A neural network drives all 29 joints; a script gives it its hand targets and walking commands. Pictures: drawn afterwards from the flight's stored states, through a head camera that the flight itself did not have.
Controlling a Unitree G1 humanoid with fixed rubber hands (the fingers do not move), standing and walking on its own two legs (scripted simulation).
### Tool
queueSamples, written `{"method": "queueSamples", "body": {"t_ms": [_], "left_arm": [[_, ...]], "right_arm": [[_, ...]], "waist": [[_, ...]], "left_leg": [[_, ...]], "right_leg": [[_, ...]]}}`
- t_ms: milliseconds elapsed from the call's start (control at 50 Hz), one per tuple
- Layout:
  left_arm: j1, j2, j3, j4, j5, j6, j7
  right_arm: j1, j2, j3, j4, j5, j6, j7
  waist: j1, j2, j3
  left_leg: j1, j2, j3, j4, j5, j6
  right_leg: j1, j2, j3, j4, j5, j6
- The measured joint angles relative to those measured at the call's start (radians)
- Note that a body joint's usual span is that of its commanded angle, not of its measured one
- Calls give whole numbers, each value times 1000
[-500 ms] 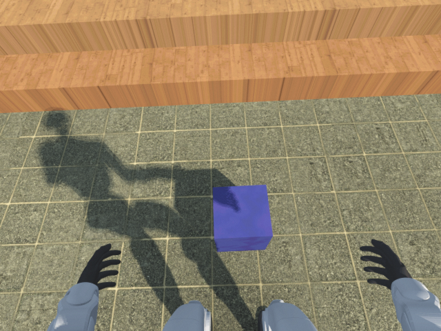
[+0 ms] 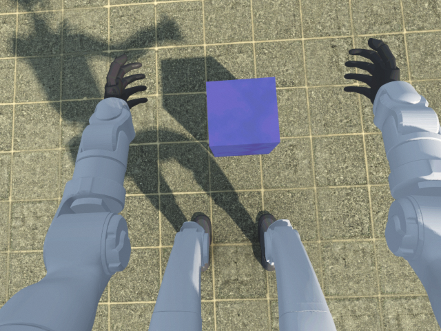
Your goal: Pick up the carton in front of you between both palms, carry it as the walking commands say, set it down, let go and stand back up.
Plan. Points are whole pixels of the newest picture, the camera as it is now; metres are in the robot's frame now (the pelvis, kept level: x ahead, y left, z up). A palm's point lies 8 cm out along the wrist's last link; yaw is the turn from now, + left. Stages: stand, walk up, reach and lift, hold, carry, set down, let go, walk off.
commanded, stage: reach and lift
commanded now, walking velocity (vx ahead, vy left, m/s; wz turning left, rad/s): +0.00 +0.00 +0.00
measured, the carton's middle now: (241, 122) +0.55 -0.03 -0.55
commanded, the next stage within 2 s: none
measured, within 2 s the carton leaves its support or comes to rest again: neither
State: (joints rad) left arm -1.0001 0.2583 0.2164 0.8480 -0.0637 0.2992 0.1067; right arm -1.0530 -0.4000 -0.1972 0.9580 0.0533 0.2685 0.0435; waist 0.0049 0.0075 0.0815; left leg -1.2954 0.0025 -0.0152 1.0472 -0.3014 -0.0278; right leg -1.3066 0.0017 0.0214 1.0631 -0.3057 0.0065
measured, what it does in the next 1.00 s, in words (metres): lowers itself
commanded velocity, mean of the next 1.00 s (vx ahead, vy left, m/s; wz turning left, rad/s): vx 0.00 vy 0.00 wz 0.00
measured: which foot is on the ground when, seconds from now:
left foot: down 0.00-1.00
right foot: down 0.00-1.00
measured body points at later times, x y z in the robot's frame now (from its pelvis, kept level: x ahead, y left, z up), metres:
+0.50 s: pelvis +0.04 +0.00 -0.05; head +0.39 -0.01 +0.24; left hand +0.57 +0.17 -0.20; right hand +0.58 -0.21 -0.20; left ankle +0.09 +0.14 -0.63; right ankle +0.09 -0.12 -0.64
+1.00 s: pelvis -0.02 +0.00 -0.26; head +0.36 -0.02 -0.03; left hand +0.56 +0.17 -0.43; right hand +0.56 -0.21 -0.43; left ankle +0.09 +0.14 -0.64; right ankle +0.09 -0.12 -0.64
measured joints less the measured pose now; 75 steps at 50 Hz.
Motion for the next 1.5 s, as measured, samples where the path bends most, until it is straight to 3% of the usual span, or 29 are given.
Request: {"method": "queueSamples", "body": {"t_ms": [120,220,380,520,600,740,780,840,920,1120,1340,1500], "left_arm": [[-216,-11,75,70,37,-14,6],[-319,-29,143,59,92,-39,-1],[-260,-86,215,2,165,-132,-21],[-194,-119,237,28,199,-197,-22],[-200,-104,206,45,168,-210,-7],[-260,-30,71,43,28,-192,33],[-286,-10,35,41,-13,-180,44],[-335,14,0,52,-58,-159,56],[-419,36,-14,107,-84,-139,58],[-589,60,-26,271,-90,-174,32],[-578,80,-100,270,-158,-217,41],[-564,52,-83,288,-135,-218,42]], "right_arm": [[-235,-10,-50,97,-36,-13,6],[-353,5,-108,105,-97,-36,7],[-296,79,-197,36,-179,-117,0],[-213,126,-237,44,-203,-176,-13],[-210,113,-203,52,-165,-190,-32],[-273,31,-65,55,-20,-180,-70],[-299,5,-28,54,19,-169,-78],[-347,-29,18,64,67,-149,-87],[-434,-59,61,117,95,-125,-91],[-585,-84,96,257,102,-151,-88],[-588,-80,164,260,173,-194,-108],[-571,-55,140,277,149,-194,-101]], "waist": [[6,0,9],[8,2,23],[-2,0,-39],[-9,-3,-144],[-10,-3,-152],[-13,5,-60],[-12,8,-23],[-7,10,34],[-4,15,117],[-6,11,330],[-10,15,379],[-12,15,345]], "left_leg": [[-126,0,2,20,15,-2],[-197,0,1,22,12,-5],[-281,-9,-9,11,-8,-7],[-467,-29,-35,180,-76,-21],[-597,-42,-41,342,-142,-29],[-786,-61,-37,641,-236,-32],[-828,-65,-35,720,-249,-36],[-878,-66,-33,820,-249,-52],[-917,-69,-28,921,-258,-42],[-932,-79,-30,1066,-267,-56],[-924,-64,-22,1165,-328,-47],[-939,-64,-18,1165,-317,-43]], "right_leg": [[-130,6,8,22,17,-1],[-204,9,11,26,15,-1],[-289,12,18,20,-9,-1],[-471,29,39,182,-79,14],[-599,36,46,341,-146,20],[-792,43,51,643,-231,31],[-836,44,52,721,-226,52],[-885,48,50,822,-250,39],[-927,51,52,922,-246,41],[-943,33,39,1074,-262,28],[-931,19,30,1172,-326,21],[-945,20,34,1171,-315,26]]}}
